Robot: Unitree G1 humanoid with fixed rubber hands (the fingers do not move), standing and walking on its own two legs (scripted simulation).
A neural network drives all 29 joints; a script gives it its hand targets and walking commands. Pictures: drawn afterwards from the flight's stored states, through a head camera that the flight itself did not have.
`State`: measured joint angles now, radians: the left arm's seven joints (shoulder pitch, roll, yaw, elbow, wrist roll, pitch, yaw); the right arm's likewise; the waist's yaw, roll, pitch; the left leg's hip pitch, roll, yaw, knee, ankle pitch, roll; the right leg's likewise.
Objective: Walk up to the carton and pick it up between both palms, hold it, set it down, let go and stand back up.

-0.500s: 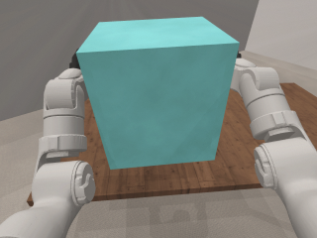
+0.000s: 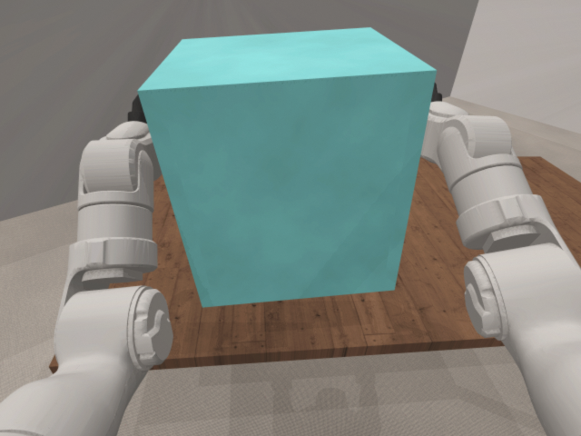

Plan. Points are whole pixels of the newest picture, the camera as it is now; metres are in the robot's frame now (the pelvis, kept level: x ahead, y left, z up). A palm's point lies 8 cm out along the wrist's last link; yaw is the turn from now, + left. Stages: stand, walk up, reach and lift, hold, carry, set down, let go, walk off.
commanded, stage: hold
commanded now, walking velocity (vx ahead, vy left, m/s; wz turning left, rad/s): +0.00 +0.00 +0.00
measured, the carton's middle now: (288, 164) +0.37 +0.00 +0.26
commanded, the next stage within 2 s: none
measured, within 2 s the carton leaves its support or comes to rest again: neither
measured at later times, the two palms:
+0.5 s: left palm (146, 131) +0.36 +0.17 +0.31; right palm (428, 126) +0.36 -0.17 +0.32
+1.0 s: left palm (144, 133) +0.37 +0.18 +0.30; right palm (425, 124) +0.37 -0.17 +0.32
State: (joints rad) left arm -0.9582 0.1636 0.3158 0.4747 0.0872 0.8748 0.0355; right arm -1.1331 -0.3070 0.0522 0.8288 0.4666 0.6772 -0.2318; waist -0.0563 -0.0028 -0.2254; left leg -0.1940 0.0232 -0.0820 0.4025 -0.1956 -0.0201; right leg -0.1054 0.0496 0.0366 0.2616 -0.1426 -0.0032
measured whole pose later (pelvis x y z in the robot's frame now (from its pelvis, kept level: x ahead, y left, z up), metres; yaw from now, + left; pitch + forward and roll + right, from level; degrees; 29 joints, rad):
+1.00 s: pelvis +0.00 +0.00 +0.00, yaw +1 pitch -1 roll -2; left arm -0.99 0.18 0.30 0.52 0.09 0.87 0.03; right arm -1.14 -0.31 0.05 0.86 0.48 0.68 -0.23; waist -0.07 0.01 -0.23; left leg -0.20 0.02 -0.10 0.41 -0.19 -0.02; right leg -0.11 0.05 0.03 0.26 -0.14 0.00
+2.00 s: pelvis -0.01 +0.00 +0.00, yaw +0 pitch -1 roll -2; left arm -1.01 0.17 0.32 0.55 0.10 0.86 0.04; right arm -1.17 -0.31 0.03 0.89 0.45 0.68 -0.22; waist -0.05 0.01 -0.24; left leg -0.21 0.02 -0.09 0.40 -0.18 -0.02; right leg -0.12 0.05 0.06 0.27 -0.14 0.00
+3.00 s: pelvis +0.00 +0.00 +0.00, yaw +0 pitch -1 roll -2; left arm -0.97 0.16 0.32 0.48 0.10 0.89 0.05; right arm -1.14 -0.31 0.04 0.85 0.48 0.69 -0.23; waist -0.07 0.00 -0.23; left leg -0.20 0.02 -0.10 0.41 -0.19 -0.02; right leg -0.11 0.05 0.05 0.26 -0.14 0.00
